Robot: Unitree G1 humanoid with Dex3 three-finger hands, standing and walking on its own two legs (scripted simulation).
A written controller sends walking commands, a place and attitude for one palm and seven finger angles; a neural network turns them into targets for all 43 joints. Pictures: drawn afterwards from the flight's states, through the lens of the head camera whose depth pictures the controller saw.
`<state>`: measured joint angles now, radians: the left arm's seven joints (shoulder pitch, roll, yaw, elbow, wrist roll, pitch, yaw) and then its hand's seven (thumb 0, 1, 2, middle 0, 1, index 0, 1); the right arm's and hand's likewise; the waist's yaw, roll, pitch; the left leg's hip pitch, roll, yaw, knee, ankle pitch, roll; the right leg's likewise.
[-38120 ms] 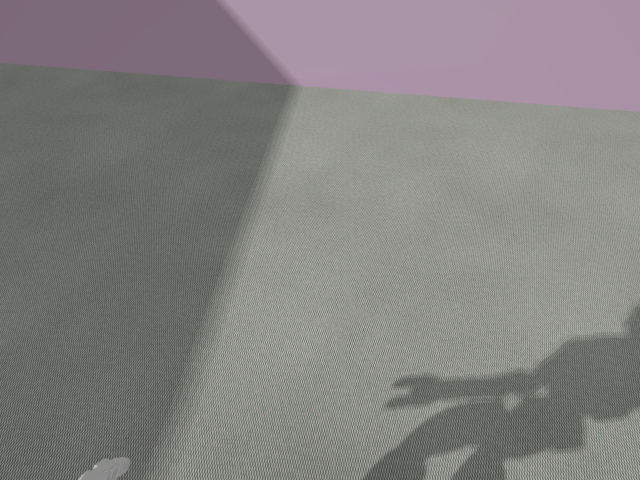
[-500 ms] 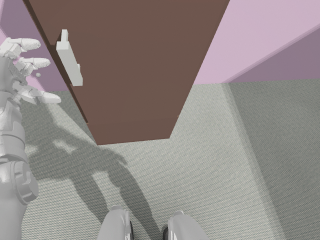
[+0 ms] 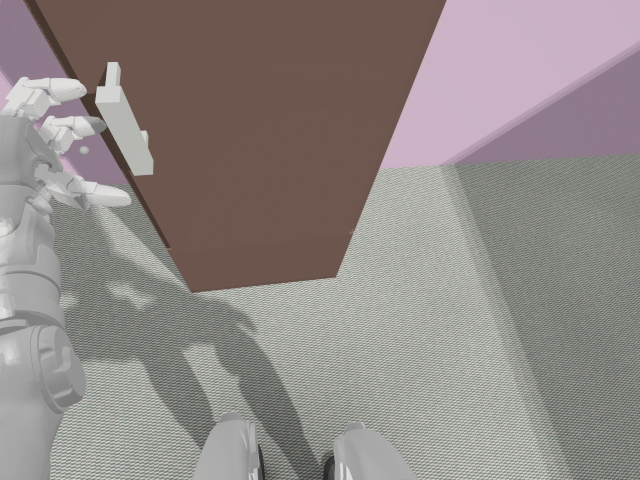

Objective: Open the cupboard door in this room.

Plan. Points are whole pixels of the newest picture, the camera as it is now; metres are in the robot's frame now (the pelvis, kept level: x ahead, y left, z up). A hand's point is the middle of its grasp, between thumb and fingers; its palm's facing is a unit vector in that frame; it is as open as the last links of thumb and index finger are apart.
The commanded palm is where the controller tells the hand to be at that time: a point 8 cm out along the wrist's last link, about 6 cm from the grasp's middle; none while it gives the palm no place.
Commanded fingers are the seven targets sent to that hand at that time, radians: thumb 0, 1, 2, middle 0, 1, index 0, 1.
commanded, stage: slide the fingers in behind the handle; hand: left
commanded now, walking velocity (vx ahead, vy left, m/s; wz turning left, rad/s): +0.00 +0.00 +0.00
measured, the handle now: (129, 121) +0.53 +0.21 +0.07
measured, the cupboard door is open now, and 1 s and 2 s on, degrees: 1 0 0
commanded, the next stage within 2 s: move the hooked fingers beside the handle in 1.20 s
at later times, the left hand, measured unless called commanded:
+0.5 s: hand (92, 156) +0.48 +0.24 +0.07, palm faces +0.15 -0.99 +0.01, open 14.5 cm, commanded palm +0.46 +0.25 +0.07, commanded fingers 0.00 -0.50 0.30 -0.30 -1.20 -0.30 -1.20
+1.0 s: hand (103, 155) +0.48 +0.23 +0.07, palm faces +0.19 -0.98 +0.00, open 15.0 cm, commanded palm +0.47 +0.22 +0.07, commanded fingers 0.00 -0.50 0.30 -0.30 -1.20 -0.30 -1.20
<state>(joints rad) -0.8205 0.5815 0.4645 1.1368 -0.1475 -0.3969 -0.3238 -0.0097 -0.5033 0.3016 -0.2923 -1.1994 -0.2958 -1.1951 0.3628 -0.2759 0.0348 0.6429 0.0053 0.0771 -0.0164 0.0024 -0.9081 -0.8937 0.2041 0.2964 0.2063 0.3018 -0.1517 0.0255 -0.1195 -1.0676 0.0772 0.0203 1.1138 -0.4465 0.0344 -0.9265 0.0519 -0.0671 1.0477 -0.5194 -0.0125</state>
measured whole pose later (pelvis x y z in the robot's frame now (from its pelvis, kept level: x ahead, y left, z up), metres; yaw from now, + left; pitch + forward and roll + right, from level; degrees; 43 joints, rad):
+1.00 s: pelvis +0.00 +0.00 +0.00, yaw +4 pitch +22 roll -5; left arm -0.89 0.42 0.22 1.15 -0.18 -0.44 -0.07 -0.01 -0.50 0.30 -0.17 -1.18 -0.10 -1.15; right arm 0.35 -0.25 0.00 0.72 -0.02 0.03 0.03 0.00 -0.91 -0.89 0.20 0.30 0.21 0.30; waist -0.10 0.03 -0.12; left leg -1.07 0.03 -0.03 1.11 -0.43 0.04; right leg -0.90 0.01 -0.12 1.05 -0.53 -0.01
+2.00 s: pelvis +0.00 +0.00 +0.00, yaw +2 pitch +23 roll -5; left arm -0.85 0.49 0.36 1.15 -0.16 -0.44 -0.21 -0.01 -0.50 0.30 -0.30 -1.20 -0.19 -1.21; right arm 0.36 -0.26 0.02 0.68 -0.01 0.06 0.01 0.00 -0.91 -0.89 0.20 0.30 0.21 0.30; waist -0.12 0.03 -0.13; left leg -1.07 0.05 0.00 1.11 -0.44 0.04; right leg -0.91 0.03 -0.08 1.04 -0.53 -0.01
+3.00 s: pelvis +0.00 +0.00 +0.00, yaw +0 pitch +22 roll -5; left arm -0.81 0.64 0.49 1.18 -0.16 -0.41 -0.39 -0.01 -0.50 0.30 -0.30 -1.20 -0.30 -1.20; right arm 0.35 -0.29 0.04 0.65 0.01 0.06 -0.03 0.00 -0.91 -0.89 0.20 0.30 0.21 0.30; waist -0.15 0.02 -0.12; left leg -1.08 0.07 0.01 1.13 -0.45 0.03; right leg -0.93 0.06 -0.07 1.06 -0.52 -0.01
